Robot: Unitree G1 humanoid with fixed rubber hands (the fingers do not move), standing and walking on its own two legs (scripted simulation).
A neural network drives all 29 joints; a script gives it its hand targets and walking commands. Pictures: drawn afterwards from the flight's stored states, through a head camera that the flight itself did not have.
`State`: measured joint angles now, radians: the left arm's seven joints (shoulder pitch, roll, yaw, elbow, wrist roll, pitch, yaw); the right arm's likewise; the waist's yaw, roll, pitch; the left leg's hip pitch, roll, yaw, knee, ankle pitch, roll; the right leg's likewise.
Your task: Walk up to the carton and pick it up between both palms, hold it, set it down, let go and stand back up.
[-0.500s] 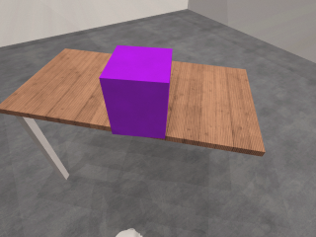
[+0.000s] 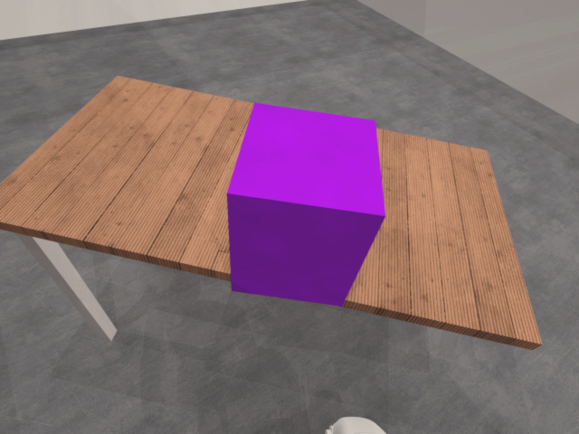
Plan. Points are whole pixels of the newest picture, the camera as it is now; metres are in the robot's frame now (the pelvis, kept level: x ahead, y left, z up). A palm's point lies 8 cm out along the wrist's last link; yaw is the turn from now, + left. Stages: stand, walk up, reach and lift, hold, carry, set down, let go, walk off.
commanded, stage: walk up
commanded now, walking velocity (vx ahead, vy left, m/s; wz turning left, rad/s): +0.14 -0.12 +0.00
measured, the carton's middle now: (300, 209) +0.46 -0.02 +0.03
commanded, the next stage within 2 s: none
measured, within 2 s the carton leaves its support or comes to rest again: neither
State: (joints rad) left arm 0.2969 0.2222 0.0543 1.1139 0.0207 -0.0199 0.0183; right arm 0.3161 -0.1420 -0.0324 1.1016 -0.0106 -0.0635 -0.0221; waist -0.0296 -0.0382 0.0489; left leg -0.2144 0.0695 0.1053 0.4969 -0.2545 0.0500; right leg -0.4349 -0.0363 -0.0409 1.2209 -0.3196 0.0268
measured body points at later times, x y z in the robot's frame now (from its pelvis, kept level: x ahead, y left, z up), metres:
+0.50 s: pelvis +0.04 -0.04 -0.01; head +0.07 -0.03 +0.44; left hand +0.05 +0.18 -0.17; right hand +0.05 -0.27 -0.17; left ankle -0.01 +0.09 -0.72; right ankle +0.08 -0.13 -0.74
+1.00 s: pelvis -0.02 -0.02 +0.00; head +0.00 -0.02 +0.45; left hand +0.00 +0.20 -0.16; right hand -0.03 -0.23 -0.16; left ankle -0.01 +0.08 -0.74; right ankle -0.06 -0.15 -0.74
